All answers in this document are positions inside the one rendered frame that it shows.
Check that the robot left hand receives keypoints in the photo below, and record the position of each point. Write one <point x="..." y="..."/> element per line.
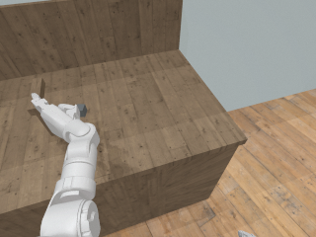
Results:
<point x="55" y="117"/>

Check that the left robot upper arm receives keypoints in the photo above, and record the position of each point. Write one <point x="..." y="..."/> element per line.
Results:
<point x="78" y="218"/>

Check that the tap lever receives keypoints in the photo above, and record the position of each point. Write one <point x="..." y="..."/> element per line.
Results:
<point x="83" y="110"/>

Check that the counter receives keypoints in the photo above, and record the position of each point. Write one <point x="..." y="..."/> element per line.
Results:
<point x="165" y="140"/>

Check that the left robot forearm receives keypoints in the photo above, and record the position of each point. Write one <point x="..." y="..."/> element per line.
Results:
<point x="77" y="179"/>

